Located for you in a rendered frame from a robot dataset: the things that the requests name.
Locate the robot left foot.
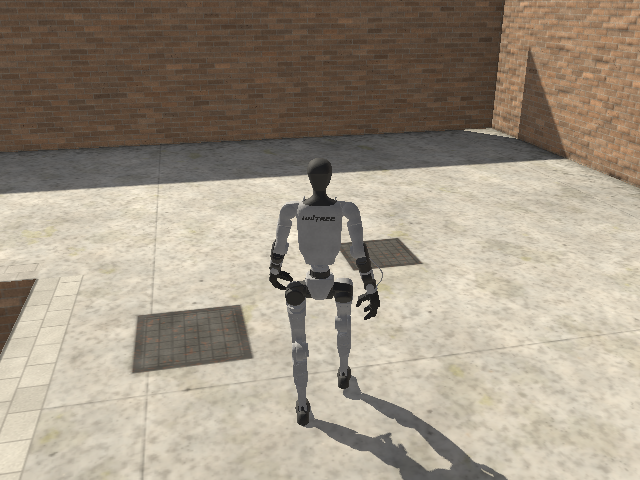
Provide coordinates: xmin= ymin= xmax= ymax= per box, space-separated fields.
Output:
xmin=295 ymin=398 xmax=310 ymax=426

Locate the robot right foot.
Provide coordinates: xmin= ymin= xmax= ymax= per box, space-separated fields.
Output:
xmin=337 ymin=366 xmax=351 ymax=389

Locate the robot right hand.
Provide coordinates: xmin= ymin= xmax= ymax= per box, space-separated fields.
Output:
xmin=356 ymin=291 xmax=380 ymax=320

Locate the robot left forearm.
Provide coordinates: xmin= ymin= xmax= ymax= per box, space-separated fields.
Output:
xmin=269 ymin=239 xmax=285 ymax=275

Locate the left robot upper arm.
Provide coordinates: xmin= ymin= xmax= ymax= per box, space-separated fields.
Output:
xmin=273 ymin=201 xmax=299 ymax=255

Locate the right robot upper arm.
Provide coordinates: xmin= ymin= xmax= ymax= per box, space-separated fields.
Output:
xmin=340 ymin=201 xmax=366 ymax=259

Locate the robot left hand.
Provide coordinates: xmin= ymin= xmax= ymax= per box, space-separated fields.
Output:
xmin=269 ymin=270 xmax=293 ymax=290

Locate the robot foot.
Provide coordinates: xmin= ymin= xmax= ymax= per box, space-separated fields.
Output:
xmin=337 ymin=366 xmax=351 ymax=389
xmin=295 ymin=398 xmax=310 ymax=426

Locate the robot right forearm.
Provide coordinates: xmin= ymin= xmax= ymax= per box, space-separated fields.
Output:
xmin=356 ymin=243 xmax=378 ymax=294

